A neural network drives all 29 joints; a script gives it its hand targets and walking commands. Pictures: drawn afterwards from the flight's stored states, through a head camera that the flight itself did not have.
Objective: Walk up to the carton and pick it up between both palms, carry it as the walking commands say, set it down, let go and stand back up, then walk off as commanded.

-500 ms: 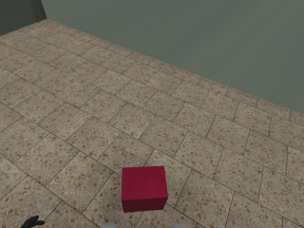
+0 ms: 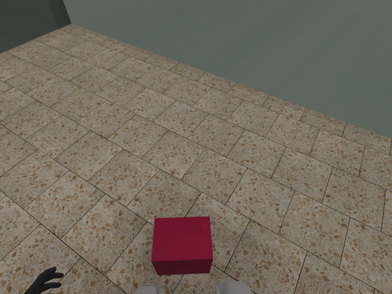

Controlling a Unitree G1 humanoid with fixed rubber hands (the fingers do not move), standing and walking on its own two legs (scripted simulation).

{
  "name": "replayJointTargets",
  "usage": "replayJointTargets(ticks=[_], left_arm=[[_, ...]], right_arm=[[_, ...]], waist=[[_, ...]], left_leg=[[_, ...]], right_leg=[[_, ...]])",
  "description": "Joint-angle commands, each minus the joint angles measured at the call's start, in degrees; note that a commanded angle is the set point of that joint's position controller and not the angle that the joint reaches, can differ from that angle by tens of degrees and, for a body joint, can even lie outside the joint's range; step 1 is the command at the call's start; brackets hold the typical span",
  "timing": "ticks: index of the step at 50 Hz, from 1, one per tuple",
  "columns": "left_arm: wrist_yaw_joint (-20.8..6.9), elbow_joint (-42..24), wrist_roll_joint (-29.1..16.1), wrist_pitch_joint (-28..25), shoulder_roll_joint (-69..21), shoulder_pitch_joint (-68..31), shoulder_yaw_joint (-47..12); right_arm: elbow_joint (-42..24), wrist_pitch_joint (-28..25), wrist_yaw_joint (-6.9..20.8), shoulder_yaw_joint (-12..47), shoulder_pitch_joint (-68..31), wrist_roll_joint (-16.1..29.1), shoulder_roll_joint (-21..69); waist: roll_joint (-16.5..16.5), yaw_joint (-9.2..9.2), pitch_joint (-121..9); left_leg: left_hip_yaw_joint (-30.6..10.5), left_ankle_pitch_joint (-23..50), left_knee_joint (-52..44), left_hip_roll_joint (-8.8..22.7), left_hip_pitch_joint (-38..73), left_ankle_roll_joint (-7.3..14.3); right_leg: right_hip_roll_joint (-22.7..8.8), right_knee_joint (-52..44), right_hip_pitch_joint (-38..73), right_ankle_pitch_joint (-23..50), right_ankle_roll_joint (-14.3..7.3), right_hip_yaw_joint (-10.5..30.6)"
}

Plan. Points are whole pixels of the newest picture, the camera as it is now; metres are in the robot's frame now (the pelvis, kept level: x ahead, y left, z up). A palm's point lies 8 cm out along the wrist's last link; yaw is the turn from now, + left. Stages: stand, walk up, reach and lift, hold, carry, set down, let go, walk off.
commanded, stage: walk up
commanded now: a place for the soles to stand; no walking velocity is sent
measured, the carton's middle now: (183, 246) +0.41 +0.05 -0.60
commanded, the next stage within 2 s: none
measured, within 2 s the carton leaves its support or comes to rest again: neither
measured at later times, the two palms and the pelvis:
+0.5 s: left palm out of the picture +0.11 +0.32 -0.06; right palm out of the picture +0.06 -0.33 -0.08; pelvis -0.01 +0.00 +0.01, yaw +1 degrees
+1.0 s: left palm out of the picture +0.09 +0.34 -0.06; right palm out of the picture +0.05 -0.30 -0.07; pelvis -0.04 +0.03 +0.01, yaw +1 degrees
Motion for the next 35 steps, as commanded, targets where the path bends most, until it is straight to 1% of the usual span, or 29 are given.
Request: replayJointTargets(ticks=[1,2,3,4,5,6,7,8,9,11,14,15,17,18,19,20,21,22,23,24,25,26,27,28,29,31,33,34,35], left_arm=[[-0.60,2.13,-1.15,-1.50,9.88,8.99,5.13],[-0.12,4.31,-0.54,-2.02,10.50,12.82,5.65],[0.38,2.87,0.67,-3.09,14.47,10.91,5.62],[0.50,-0.43,0.00,-3.10,17.51,2.86,5.45],[0.66,-0.91,-0.80,-3.12,16.71,-1.45,4.89],[0.89,-0.27,-0.69,-3.09,15.39,-1.47,4.78],[1.62,0.56,0.08,-3.63,15.37,-1.52,4.92],[2.02,1.40,0.16,-4.12,14.01,-0.36,4.49],[2.21,1.55,0.31,-4.58,14.20,0.58,4.42],[2.42,1.92,0.04,-5.34,13.04,2.27,3.89],[2.61,1.96,-0.37,-5.74,11.60,3.97,3.20],[2.52,1.67,-0.53,-5.66,12.22,3.99,3.43],[2.26,0.90,-1.10,-5.06,11.84,1.09,3.14],[1.98,0.39,-1.79,-4.65,11.87,-0.93,2.90],[1.71,-0.18,-1.89,-4.28,10.09,-1.51,2.64],[1.55,-0.67,-2.13,-4.10,8.72,-2.08,2.09],[1.52,-0.52,-2.15,-3.86,8.29,-2.12,2.32],[1.46,0.14,-1.97,-3.56,8.27,-3.66,2.29],[1.48,0.82,-1.80,-3.83,8.01,-2.76,2.13],[1.46,1.43,-1.45,-4.28,8.58,-0.52,2.40],[1.43,1.96,-1.28,-4.63,9.44,0.28,2.47],[1.42,2.34,-1.00,-5.08,11.68,0.99,2.74],[1.37,1.96,-0.95,-5.47,13.32,0.86,3.10],[1.33,1.52,-1.05,-5.49,13.99,-1.16,3.21],[1.35,1.19,-1.22,-5.26,13.52,-2.64,2.97],[1.32,0.56,-1.30,-4.57,12.05,-4.15,2.28],[1.12,0.06,-1.84,-3.71,9.32,-4.40,2.15],[1.10,0.38,-1.80,-3.43,8.54,-4.58,2.00],[1.05,1.11,-1.73,-3.51,8.58,-4.07,2.05]], right_arm=[[-4.80,0.68,0.54,-2.51,-9.78,-2.48,-18.11],[-3.96,1.60,1.20,-1.70,-7.80,-2.38,-14.04],[-3.90,2.15,1.48,-0.33,-5.16,-1.49,-7.11],[-4.45,2.27,0.84,-1.03,-5.30,-1.42,-10.62],[-3.30,2.46,0.68,-1.81,-6.57,-1.35,-13.40],[-2.17,2.57,1.13,-2.26,-7.42,-0.42,-14.46],[-1.42,2.58,1.91,-2.13,-5.89,-0.14,-14.06],[-0.21,2.54,2.75,-2.10,-3.86,-0.10,-13.30],[0.26,2.71,3.25,-2.05,-2.00,-0.46,-13.29],[0.90,2.78,3.61,-2.24,-1.46,-0.35,-13.10],[-0.59,1.93,3.86,-1.83,-4.03,-0.68,-11.72],[-0.63,1.79,3.89,-1.63,-3.71,-0.84,-11.25],[-0.47,1.25,3.92,-1.31,-2.04,-0.97,-10.00],[0.26,0.78,4.02,-1.25,-0.99,-1.22,-10.03],[0.31,0.15,3.97,-1.76,-0.67,-1.81,-11.28],[-0.36,-0.22,3.84,-2.36,-1.24,-2.10,-14.00],[-2.04,-0.04,3.90,-2.00,-5.63,-1.81,-16.18],[-2.24,0.12,4.18,-1.80,-6.47,-1.20,-16.36],[-2.43,0.35,4.28,-1.67,-8.65,-1.64,-15.58],[-2.97,0.63,4.33,-1.35,-10.07,-1.44,-14.74],[-2.98,0.90,4.47,-0.86,-10.84,-0.88,-13.19],[-2.88,1.31,4.78,-0.80,-9.48,-0.80,-12.19],[-2.51,1.65,4.71,-1.15,-7.06,-0.36,-11.62],[-1.86,1.73,4.61,-1.15,-4.55,-0.46,-11.59],[-1.48,1.51,4.66,-1.36,-3.63,-0.44,-11.68],[-1.27,0.77,4.99,-1.66,-3.15,-1.17,-12.20],[-1.98,0.25,4.96,-2.05,-5.10,-1.72,-14.90],[-2.13,0.27,4.91,-2.16,-6.20,-1.71,-16.10],[-2.56,0.36,4.80,-2.15,-7.46,-1.78,-16.62]], waist=[[16.50,5.99,-2.52],[6.29,6.95,-3.49],[-12.36,6.29,-0.60],[-6.26,3.82,-1.07],[-0.71,2.24,0.12],[0.56,2.28,3.44],[0.76,1.85,3.15],[0.21,1.61,1.74],[-1.42,1.45,-0.88],[-1.62,1.99,-4.63],[-2.26,2.51,-8.09],[-4.46,2.50,-10.10],[-6.88,0.92,-11.32],[-4.50,-0.55,-10.40],[-0.90,-0.61,-10.08],[7.44,-0.04,-10.27],[11.19,1.57,-7.34],[10.28,0.47,-7.15],[9.90,1.13,-6.52],[8.81,2.30,-6.45],[6.43,2.97,-6.37],[3.33,2.42,-6.95],[0.61,0.97,-7.93],[1.61,-0.52,-8.92],[1.05,-0.92,-9.52],[4.11,-1.87,-9.21],[10.84,-0.53,-7.47],[13.44,-0.34,-6.51],[13.10,0.05,-5.60]], left_leg=[[-15.83,13.42,-11.43,11.01,-12.34,10.15],[-9.04,8.36,2.34,6.21,-13.97,7.48],[-4.24,-7.76,18.19,-4.01,-22.07,3.45],[-7.59,-11.50,21.47,-4.10,-19.51,2.00],[-10.65,-9.00,23.87,-3.65,-16.16,2.88],[-8.98,-5.35,24.24,-2.62,-15.61,2.64],[-9.31,-3.50,20.60,-0.67,-15.04,2.12],[-9.04,-1.92,18.64,-0.26,-14.72,1.99],[-8.43,-2.22,16.98,0.07,-14.47,1.95],[-8.09,-3.55,12.88,0.09,-13.28,1.16],[-4.15,-6.51,4.45,1.41,-10.99,0.32],[-2.39,-6.50,1.97,1.72,-8.53,0.40],[0.83,-2.99,-5.13,0.81,-0.68,1.54],[2.58,4.16,-12.61,-0.07,6.71,1.89],[-1.23,10.84,-14.61,0.08,11.74,2.99],[-14.61,20.10,-14.17,5.99,13.33,6.11],[-24.34,16.37,-15.79,10.25,7.20,10.88],[-25.03,15.85,-16.77,12.05,1.96,15.09],[-24.85,16.27,-16.16,10.93,-0.50,14.46],[-21.84,17.59,-13.63,8.96,-2.18,11.52],[-15.71,16.00,-10.23,5.34,-4.96,7.68],[-8.69,14.93,-3.40,0.97,-5.29,4.66],[-3.77,12.54,2.63,-1.31,-2.94,3.18],[-1.80,6.79,2.64,-0.55,-0.08,3.14],[-1.91,7.53,0.77,-0.40,2.45,3.35],[-6.45,14.90,-6.08,1.19,7.41,5.06],[-21.86,10.95,-15.35,7.26,4.67,9.81],[-27.42,8.16,-18.99,9.56,2.93,12.30],[-29.78,7.11,-20.37,10.81,1.72,13.45]], right_leg=[[-0.31,-27.20,17.23,8.37,1.31,3.51],[1.23,-37.80,21.88,5.61,2.51,4.91],[-10.10,-49.15,17.54,2.29,1.84,24.96],[-17.99,-55.01,9.19,8.28,-2.46,37.17],[-17.87,-57.98,5.90,6.48,-0.06,38.95],[-15.73,-56.72,4.53,2.69,1.69,34.39],[-15.05,-53.13,7.54,2.97,1.25,30.42],[-13.86,-50.64,11.70,6.59,2.66,27.62],[-13.92,-49.55,15.97,6.61,2.26,26.13],[-14.66,-47.14,22.32,11.13,-0.43,25.31],[-14.04,-41.23,27.50,31.69,-4.87,19.55],[-13.73,-39.73,27.25,34.30,-5.67,17.62],[-12.83,-35.97,22.67,38.74,-6.80,13.18],[-11.15,-34.22,16.57,35.71,-5.81,9.70],[-9.89,-31.64,10.61,30.00,-3.91,8.37],[-6.51,-27.21,4.87,21.67,-1.34,6.17],[-0.99,-25.83,4.01,10.05,0.72,4.15],[1.59,-24.24,8.91,4.53,0.35,3.51],[1.78,-26.41,11.12,5.28,0.18,4.06],[0.62,-29.98,13.91,9.17,-0.49,5.23],[-2.26,-36.38,16.12,10.83,-2.05,8.03],[-6.95,-41.64,16.97,10.69,-4.60,13.86],[-11.68,-43.69,16.00,15.20,-7.57,19.00],[-14.88,-42.68,14.28,18.29,-9.79,20.06],[-13.96,-41.42,12.56,18.54,-9.46,17.15],[-8.67,-35.72,7.83,17.06,-5.20,10.15],[-0.92,-25.73,5.90,8.53,-0.61,2.89],[1.41,-22.49,5.80,4.63,0.08,1.74],[2.06,-23.82,6.84,3.05,0.18,2.26]])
